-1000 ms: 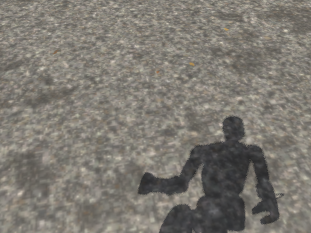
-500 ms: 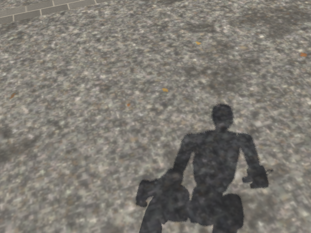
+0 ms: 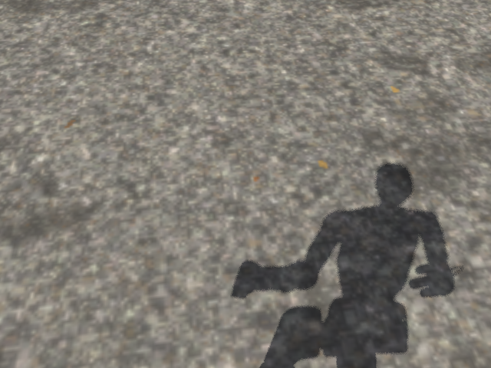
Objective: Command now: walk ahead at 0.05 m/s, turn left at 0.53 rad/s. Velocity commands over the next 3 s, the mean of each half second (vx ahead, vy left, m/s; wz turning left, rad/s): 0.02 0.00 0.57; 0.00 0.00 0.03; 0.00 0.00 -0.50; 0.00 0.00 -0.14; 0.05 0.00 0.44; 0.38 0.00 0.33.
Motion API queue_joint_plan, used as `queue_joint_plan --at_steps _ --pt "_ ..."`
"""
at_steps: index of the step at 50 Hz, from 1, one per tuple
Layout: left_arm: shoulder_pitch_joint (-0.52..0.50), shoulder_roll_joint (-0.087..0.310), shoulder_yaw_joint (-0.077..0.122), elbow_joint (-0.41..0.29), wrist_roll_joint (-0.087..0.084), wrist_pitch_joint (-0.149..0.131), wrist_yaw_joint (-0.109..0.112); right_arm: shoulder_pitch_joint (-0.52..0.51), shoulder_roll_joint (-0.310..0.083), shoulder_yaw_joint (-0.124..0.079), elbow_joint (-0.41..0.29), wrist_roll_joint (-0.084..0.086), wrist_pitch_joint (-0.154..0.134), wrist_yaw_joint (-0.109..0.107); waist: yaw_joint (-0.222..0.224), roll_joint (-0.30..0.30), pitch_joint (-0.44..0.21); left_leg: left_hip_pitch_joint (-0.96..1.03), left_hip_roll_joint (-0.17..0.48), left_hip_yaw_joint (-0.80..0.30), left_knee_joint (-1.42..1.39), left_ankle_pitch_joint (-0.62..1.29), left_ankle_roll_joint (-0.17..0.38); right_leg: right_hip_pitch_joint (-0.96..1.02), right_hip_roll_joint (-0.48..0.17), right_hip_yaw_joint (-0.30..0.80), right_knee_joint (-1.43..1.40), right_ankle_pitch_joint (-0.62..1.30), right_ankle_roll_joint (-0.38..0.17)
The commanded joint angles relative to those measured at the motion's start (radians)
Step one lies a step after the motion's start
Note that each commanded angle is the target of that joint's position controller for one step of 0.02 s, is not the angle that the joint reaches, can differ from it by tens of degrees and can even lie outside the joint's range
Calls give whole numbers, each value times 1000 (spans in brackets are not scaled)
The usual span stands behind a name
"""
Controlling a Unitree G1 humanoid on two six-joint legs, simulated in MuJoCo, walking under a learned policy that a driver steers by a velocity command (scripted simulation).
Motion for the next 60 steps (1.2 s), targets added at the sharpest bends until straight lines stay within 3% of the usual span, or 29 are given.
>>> queue_joint_plan --at_steps 1,5,7,8,9,10,11,14,17,21,26,28,29,30,31,32,33,35,37,39,43,47,51,52,53,54,55,57,60 --pt "63 85 29 -35 -4 -6 4 -30 -165 -52 -85 4 6 -16 18 137 -193 93 226 -287 -153 -143 145 110 27 -27 -72 58 7" --pt "54 91 39 -40 -13 -31 -9 -21 -156 -53 -90 5 24 -17 8 174 -178 140 224 -368 -119 -175 123 161 42 -29 -245 51 -22" --pt "109 101 51 -21 -14 -42 -16 -31 -144 -50 -92 18 32 -19 45 168 -170 109 182 -362 -63 -172 81 293 30 -46 -458 158 -57" --pt "139 163 69 -22 1 -42 -13 -3 -107 -39 -93 18 32 -19 39 78 -181 21 126 -301 48 -299 30 400 -121 70 -532 160 -112" --pt "113 255 91 -18 29 -28 -7 5 -75 -32 -125 21 25 -13 -9 -234 -127 -187 -38 -74 256 -480 -34 433 -321 307 -588 281 -253" --pt "85 212 85 -42 50 -30 -9 0 -149 -55 -119 3 9 -10 19 -263 -128 -222 -1 -38 517 -527 -81 376 -417 413 -612 354 -344" --pt "35 159 69 -66 42 -32 -2 17 -188 -72 -92 10 9 -7 3 -171 -124 -204 28 -51 637 -466 -95 356 -374 325 -590 377 -324" --pt "-22 102 48 -80 1 -25 10 66 -123 -61 -47 13 41 -12 -3 -116 -86 -225 50 -4 789 -338 -145 370 -250 103 -556 427 -252" --pt "35 115 53 -68 10 -7 18 -20 -84 -43 -88 27 42 -7 49 -155 -75 -249 82 63 669 -289 -171 447 -229 18 -563 450 -269" --pt "58 168 76 -59 5 4 14 -67 -58 -27 -121 20 38 9 80 -187 -116 -137 132 104 461 -333 -168 492 -280 -21 -547 505 -291" --pt "39 196 90 -45 -23 0 -5 -35 -76 -37 -120 22 48 26 60 -199 -125 41 119 162 204 -294 -108 455 -311 -56 -499 538 -275" --pt "35 173 82 -27 -42 -1 -8 42 -72 -43 -87 16 46 25 12 -158 -134 211 82 180 -48 -109 -48 392 -273 -103 -407 489 -213" --pt "86 129 69 -7 -28 -7 -14 69 -113 -54 -84 14 43 16 16 -46 -163 379 143 72 -101 78 -14 270 -221 -172 -290 341 -133" --pt "79 35 31 -50 37 -15 -27 79 -224 -72 -106 3 40 -2 45 305 -196 553 429 -266 -58 532 100 -8 -101 -259 3 -202 -24" --pt "-7 99 52 -65 18 -14 -15 87 -194 -58 -109 -31 20 7 -31 263 -215 423 526 -331 -82 520 273 -69 -50 -138 166 -320 2" --pt "-25 144 67 -55 -9 -6 -8 63 -161 -46 -98 -37 2 13 -29 174 -175 373 464 -249 -100 428 259 -58 -66 -99 243 -274 1" --pt "-1 133 67 -34 -17 1 -6 2 -118 -33 -84 -27 -10 12 5 149 -151 350 399 -167 -104 332 201 -52 -78 -83 231 -201 -2" --pt "62 110 64 16 -6 17 -2 -81 -49 -4 -72 -11 -18 7 45 142 -135 287 332 -60 -110 321 142 31 -86 -80 181 -67 17" --pt "108 78 53 43 -14 18 -11 -94 -10 11 -45 -26 -25 3 63 147 -142 253 298 16 -117 314 127 137 -81 -88 79 6 28" --pt "68 63 39 34 -18 17 -16 -92 -26 5 -28 -33 -25 -1 33 144 -121 257 301 27 -121 234 128 187 -80 -99 -59 11 24" --pt "40 119 49 -3 -27 22 -14 -65 -117 -26 4 -17 -4 -14 -4 141 -77 291 392 -66 -120 133 184 146 -62 -124 -102 -83 3" --pt "67 96 47 -11 -27 27 -20 -84 -121 -35 16 -5 8 -25 7 115 -74 321 437 -77 -96 226 194 136 -58 -144 -106 -113 -26" --pt "142 90 51 0 -22 25 -38 -115 -115 -43 34 19 22 -34 64 96 -104 281 379 41 23 185 94 300 -20 -178 -396 142 -97" --pt "155 153 68 -7 -14 23 -32 -83 -88 -41 40 13 20 -34 49 -30 -108 183 298 128 175 12 5 393 -91 -30 -496 376 -149" --pt "149 272 98 -27 -16 18 -18 -121 -35 -26 -7 -27 12 -32 22 -289 -85 -84 114 242 399 -356 -115 494 -312 310 -524 681 -311" --pt "192 235 86 -39 17 1 -25 -224 -51 -28 -28 -22 6 -37 111 -248 -119 -179 66 101 617 -629 -127 506 -394 411 -569 736 -445" --pt "168 216 78 -42 23 -19 -27 -201 -73 -39 -19 -4 5 -32 84 -152 -121 -207 94 42 715 -589 -119 513 -359 340 -560 701 -429" --pt "73 185 74 -59 -15 -28 -21 -154 -89 -49 15 -2 9 -34 37 -65 -97 -242 123 24 698 -435 -122 519 -265 227 -537 626 -331" --pt "69 163 64 -74 -23 -13 -7 -120 -73 -48 28 1 6 -33 24 -90 -131 -173 106 36 665 -316 -153 511 -205 178 -538 654 -311"
Next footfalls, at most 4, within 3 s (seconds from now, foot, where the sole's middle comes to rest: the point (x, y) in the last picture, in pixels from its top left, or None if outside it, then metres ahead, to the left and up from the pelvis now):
0.16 right None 0.11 -0.16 -0.77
0.58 left None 0.02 0.09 -0.77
1.04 right None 0.05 -0.13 -0.77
1.54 left None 0.06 0.10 -0.77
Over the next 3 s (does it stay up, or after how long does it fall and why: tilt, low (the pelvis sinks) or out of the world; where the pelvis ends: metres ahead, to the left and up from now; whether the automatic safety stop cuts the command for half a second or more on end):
stays up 0.19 0.01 0.01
